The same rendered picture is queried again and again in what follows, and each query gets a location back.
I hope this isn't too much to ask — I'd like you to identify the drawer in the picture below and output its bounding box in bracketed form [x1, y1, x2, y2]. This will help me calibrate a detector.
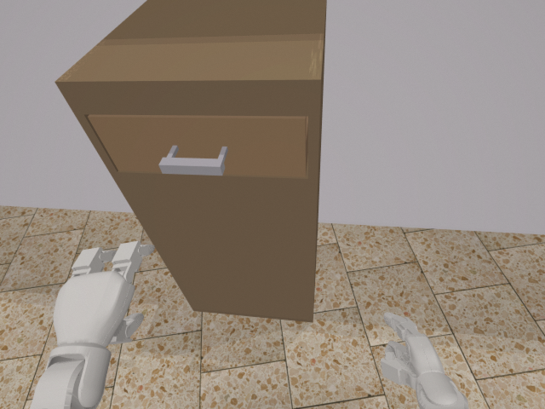
[88, 115, 308, 177]

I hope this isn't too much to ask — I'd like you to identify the left robot forearm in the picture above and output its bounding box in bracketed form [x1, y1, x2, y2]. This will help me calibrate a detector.
[29, 343, 112, 409]

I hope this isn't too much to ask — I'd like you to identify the cabinet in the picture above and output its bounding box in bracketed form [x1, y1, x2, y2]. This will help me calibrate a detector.
[55, 0, 327, 322]

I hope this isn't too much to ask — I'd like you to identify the robot right hand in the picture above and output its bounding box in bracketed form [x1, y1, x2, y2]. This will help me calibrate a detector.
[381, 312, 445, 389]

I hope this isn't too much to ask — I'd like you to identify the robot left hand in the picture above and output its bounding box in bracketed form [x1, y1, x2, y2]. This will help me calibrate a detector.
[53, 241, 155, 347]

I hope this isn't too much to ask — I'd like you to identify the handle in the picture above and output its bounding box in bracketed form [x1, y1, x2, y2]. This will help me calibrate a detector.
[159, 146, 228, 176]

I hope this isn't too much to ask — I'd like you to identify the right robot forearm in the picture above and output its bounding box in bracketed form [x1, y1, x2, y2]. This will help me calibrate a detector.
[416, 372, 469, 409]

